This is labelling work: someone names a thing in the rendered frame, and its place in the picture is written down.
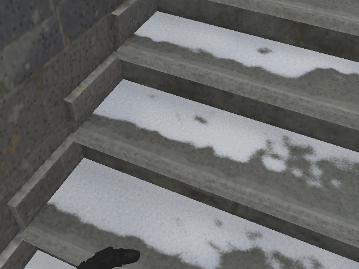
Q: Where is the left robot hand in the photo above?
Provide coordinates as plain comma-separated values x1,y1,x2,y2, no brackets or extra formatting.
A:
76,247,140,269

